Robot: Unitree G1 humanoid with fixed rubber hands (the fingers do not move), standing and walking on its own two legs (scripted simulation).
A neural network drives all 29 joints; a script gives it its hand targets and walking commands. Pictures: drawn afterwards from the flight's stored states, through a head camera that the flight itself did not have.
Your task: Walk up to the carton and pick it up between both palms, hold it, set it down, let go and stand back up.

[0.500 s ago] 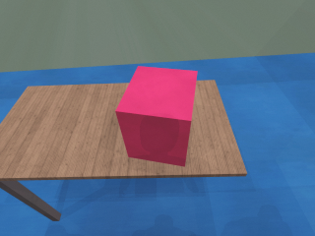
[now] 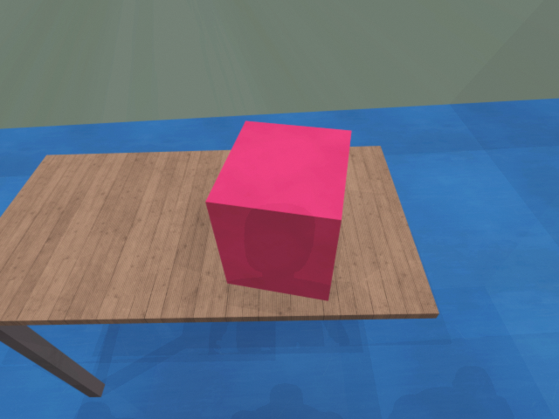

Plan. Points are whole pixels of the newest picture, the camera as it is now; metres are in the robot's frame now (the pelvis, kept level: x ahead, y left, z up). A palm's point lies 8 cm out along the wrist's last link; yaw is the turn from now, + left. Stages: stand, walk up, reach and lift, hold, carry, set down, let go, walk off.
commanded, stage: stand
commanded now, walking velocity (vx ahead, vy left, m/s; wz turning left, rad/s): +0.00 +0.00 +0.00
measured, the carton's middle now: (286, 210) +0.51 +0.02 -0.01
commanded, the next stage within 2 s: none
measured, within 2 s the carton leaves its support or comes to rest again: neither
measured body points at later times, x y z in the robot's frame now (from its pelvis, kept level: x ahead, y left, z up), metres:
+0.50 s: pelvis +0.00 +0.01 +0.00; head +0.01 +0.00 +0.45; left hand +0.01 +0.25 -0.15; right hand +0.01 -0.23 -0.16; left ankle +0.00 +0.13 -0.74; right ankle +0.00 -0.10 -0.74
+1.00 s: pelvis +0.01 +0.02 +0.00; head +0.01 +0.02 +0.45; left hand +0.01 +0.26 -0.15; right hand +0.00 -0.21 -0.15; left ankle +0.00 +0.13 -0.74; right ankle +0.00 -0.11 -0.74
